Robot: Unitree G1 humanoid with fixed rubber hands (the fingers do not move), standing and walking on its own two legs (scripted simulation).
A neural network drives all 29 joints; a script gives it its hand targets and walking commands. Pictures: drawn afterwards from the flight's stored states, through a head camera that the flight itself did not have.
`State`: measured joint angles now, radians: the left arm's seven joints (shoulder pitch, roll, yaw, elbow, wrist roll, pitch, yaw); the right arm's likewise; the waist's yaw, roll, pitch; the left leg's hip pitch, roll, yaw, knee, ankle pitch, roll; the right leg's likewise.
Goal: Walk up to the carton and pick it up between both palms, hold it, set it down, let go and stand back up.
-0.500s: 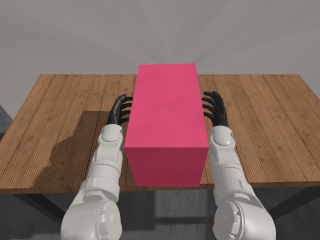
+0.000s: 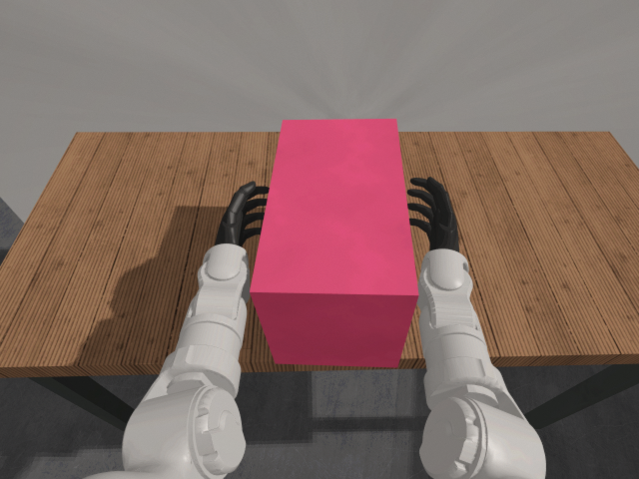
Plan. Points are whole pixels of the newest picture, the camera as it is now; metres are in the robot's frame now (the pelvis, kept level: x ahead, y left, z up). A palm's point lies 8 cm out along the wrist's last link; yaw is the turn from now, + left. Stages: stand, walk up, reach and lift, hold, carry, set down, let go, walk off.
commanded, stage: set down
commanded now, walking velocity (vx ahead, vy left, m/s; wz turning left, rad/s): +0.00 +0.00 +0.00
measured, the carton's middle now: (337, 238) +0.45 -0.07 +0.02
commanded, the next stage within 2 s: none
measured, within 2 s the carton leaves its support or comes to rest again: rests again in 0.04 s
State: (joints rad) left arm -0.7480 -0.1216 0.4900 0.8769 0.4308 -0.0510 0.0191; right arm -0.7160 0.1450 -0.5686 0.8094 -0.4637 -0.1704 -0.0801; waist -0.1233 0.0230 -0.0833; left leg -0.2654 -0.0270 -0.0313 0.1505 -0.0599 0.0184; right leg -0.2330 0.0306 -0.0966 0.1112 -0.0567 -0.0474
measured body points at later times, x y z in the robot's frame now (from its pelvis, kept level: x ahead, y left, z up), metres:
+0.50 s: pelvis +0.00 +0.00 +0.00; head +0.06 -0.01 +0.44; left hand +0.44 +0.07 +0.06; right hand +0.39 -0.20 +0.06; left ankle -0.01 +0.11 -0.75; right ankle -0.01 -0.08 -0.75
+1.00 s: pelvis +0.00 -0.01 +0.00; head +0.08 -0.01 +0.44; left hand +0.44 +0.07 +0.06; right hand +0.39 -0.20 +0.06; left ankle -0.01 +0.11 -0.75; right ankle -0.01 -0.09 -0.75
